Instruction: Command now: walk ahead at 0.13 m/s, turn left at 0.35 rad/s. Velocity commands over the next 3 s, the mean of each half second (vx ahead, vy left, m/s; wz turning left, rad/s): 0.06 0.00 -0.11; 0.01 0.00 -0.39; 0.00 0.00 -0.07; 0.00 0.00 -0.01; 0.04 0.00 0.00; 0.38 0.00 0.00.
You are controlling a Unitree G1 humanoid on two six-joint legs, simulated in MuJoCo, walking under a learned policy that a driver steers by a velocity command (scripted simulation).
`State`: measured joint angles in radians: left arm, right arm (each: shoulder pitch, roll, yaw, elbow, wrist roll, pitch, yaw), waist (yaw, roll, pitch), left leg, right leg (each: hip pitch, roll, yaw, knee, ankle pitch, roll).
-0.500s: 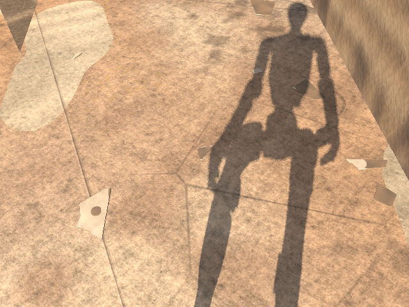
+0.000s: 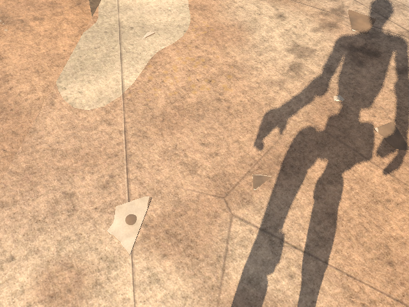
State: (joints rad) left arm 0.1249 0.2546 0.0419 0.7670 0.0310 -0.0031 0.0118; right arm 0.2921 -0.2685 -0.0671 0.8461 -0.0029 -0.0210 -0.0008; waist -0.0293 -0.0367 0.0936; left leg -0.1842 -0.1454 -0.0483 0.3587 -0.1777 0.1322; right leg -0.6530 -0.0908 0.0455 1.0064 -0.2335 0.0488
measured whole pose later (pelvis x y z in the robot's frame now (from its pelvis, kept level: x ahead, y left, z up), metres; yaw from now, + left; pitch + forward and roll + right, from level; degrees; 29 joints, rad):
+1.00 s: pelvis +0.06 -0.01 +0.00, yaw -20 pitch +0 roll -1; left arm 0.17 0.28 0.06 0.81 0.00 0.08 -0.01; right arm 0.25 -0.25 -0.02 0.78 -0.02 0.00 -0.03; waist -0.03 -0.02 0.04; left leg -0.20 0.00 0.03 0.44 -0.24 0.04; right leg -0.28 0.06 0.07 0.73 -0.46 0.03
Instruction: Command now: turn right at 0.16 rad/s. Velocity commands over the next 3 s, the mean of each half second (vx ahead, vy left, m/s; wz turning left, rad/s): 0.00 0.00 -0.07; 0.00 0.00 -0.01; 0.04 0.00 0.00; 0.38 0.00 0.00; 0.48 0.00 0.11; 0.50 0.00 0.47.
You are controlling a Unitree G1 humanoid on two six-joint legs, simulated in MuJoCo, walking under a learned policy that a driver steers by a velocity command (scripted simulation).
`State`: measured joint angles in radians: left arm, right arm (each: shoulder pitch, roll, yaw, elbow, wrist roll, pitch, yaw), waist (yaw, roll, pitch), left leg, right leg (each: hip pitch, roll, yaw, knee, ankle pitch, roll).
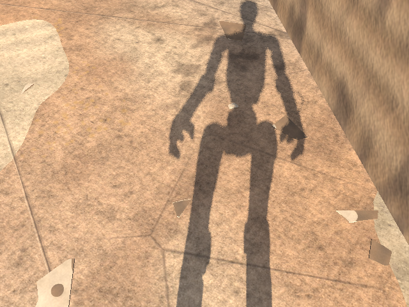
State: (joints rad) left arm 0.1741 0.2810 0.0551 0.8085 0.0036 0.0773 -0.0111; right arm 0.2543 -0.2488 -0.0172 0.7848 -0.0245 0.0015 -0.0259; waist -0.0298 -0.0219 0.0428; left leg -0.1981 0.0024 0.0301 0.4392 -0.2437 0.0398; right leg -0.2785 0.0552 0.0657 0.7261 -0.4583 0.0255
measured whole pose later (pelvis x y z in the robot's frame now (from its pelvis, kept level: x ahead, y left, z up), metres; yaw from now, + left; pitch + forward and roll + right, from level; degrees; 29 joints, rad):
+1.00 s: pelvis -0.01 -0.02 +0.00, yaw +0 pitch -2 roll +0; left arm 0.29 0.18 -0.03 1.13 0.01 -0.01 0.04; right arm 0.27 -0.17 0.01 1.15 -0.01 0.01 -0.03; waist -0.01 0.00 0.03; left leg -0.16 0.00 0.02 0.39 -0.20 0.00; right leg -0.11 0.05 0.04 0.38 -0.24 -0.03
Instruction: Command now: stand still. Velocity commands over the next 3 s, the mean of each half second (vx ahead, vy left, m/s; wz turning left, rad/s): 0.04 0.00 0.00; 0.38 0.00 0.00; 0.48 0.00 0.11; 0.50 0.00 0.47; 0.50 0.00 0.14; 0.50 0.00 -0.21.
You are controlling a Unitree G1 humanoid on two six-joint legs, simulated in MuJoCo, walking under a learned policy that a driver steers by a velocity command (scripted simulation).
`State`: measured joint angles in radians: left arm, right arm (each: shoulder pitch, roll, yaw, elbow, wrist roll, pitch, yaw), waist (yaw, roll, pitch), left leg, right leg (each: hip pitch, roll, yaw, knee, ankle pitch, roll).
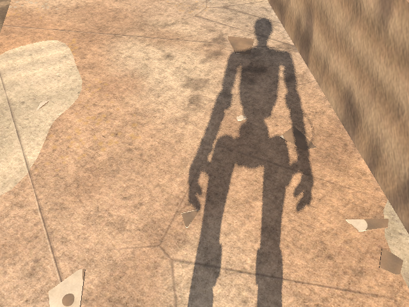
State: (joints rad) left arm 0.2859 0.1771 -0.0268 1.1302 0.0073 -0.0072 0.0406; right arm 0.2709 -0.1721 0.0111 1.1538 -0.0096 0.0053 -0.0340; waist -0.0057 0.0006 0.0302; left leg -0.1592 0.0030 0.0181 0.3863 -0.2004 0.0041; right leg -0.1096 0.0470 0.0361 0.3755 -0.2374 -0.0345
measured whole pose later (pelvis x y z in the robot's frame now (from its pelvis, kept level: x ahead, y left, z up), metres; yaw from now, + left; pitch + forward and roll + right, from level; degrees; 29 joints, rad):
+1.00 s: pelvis +0.20 +0.04 -0.01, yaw +0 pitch +1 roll -1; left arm 0.03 0.19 0.03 0.93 0.02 -0.04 -0.03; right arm 0.55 -0.13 0.00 1.14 -0.02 -0.10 -0.02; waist -0.06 -0.01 0.05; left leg 0.15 -0.05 0.04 0.18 -0.36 0.07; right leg -0.61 -0.01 -0.11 0.71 -0.13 -0.08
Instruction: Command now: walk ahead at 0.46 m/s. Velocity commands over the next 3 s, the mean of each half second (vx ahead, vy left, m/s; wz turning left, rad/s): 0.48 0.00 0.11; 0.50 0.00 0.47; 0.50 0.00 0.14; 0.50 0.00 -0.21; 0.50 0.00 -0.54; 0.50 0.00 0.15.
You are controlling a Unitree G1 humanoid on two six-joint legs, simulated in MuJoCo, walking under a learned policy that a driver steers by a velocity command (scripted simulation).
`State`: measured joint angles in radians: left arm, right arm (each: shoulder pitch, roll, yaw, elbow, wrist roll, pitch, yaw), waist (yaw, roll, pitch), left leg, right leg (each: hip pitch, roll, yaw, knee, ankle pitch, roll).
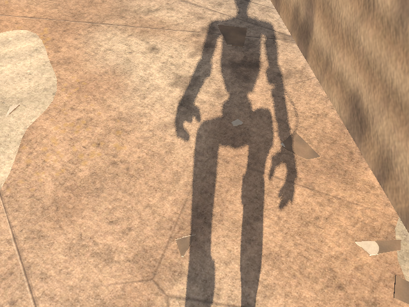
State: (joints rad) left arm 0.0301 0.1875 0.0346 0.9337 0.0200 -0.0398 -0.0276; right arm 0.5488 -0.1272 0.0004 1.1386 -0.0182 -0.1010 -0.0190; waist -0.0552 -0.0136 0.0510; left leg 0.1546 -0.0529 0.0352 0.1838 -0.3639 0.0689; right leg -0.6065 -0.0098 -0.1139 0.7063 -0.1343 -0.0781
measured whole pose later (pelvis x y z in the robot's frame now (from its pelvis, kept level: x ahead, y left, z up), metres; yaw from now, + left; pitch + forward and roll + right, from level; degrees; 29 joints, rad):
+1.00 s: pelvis +0.56 +0.06 +0.01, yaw +20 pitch +1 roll +0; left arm 0.05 0.23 0.04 0.80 0.04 -0.04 -0.02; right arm 0.41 -0.23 -0.07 0.97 0.00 -0.07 0.00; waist -0.06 -0.04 0.04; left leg -0.03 -0.15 -0.09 0.25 -0.23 0.14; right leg -0.68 -0.11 0.02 0.81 -0.05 0.03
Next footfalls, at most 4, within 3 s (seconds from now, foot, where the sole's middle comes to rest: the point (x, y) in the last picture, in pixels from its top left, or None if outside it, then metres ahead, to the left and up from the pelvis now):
0.08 right None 0.22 -0.07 -0.77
0.64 left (172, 288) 0.51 0.09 -0.77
1.18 right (183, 193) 0.87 0.05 -0.77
1.72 left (110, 157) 1.05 0.33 -0.77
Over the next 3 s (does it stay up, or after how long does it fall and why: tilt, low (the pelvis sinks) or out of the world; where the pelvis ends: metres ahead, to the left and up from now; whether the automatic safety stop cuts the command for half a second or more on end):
stays up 1.59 0.29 0.00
